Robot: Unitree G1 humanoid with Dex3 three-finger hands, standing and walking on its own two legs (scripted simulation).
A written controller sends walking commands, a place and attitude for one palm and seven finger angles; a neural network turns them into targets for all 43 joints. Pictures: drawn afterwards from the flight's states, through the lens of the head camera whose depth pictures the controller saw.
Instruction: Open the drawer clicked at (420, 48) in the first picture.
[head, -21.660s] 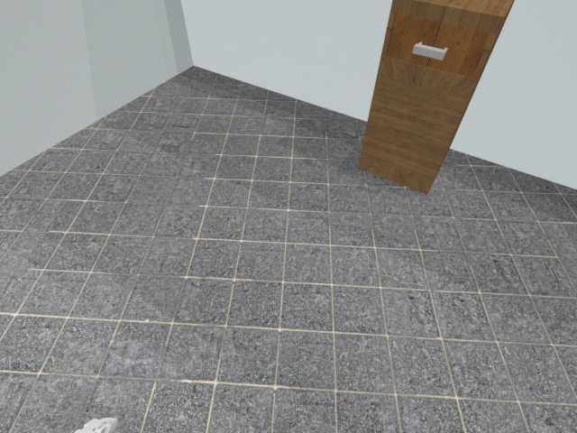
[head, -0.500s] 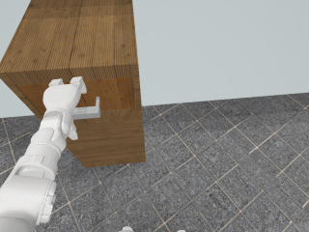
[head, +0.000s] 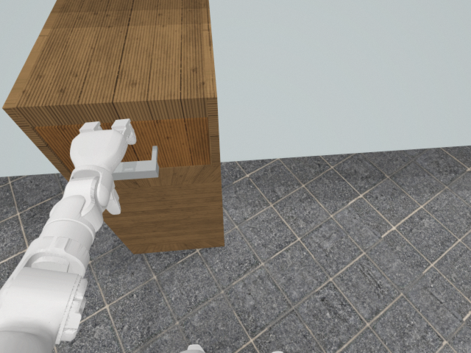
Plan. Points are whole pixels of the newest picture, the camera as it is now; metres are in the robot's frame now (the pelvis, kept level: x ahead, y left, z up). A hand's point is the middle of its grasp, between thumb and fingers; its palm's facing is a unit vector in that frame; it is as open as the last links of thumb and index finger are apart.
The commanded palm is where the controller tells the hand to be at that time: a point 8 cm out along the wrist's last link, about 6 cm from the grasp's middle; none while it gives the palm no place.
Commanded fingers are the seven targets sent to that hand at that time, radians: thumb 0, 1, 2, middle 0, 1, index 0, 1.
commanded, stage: re-aim the fingers above the handle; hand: left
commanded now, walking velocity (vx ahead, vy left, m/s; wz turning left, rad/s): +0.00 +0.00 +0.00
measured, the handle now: (131, 161) +0.51 +0.22 -0.04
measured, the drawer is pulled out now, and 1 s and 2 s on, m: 0.00 0.00 0.00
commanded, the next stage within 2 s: lower the fingers behind the handle in 0.58 s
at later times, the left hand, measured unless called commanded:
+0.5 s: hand (112, 166) +0.45 +0.23 +0.02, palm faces -0.06 -0.05 -1.00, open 13.8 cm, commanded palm +0.43 +0.22 +0.08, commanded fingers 0.00 -0.50 0.30 -0.30 -1.20 -0.30 -1.20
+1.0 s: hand (118, 172) +0.45 +0.22 -0.01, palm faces -0.08 -0.05 -1.00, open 13.8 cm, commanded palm +0.44 +0.23 +0.05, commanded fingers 0.00 -0.50 0.30 -0.30 -1.20 -0.30 -1.20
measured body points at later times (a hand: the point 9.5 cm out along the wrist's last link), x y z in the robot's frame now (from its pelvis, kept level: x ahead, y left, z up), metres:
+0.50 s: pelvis +0.00 +0.00 +0.00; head +0.08 +0.00 +0.44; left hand +0.45 +0.23 +0.07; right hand +0.03 -0.27 -0.13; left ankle +0.00 +0.09 -0.70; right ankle -0.03 -0.11 -0.70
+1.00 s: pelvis +0.00 +0.00 -0.01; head +0.09 +0.00 +0.43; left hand +0.45 +0.22 +0.05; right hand +0.02 -0.28 -0.14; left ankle +0.00 +0.09 -0.70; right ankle -0.03 -0.11 -0.70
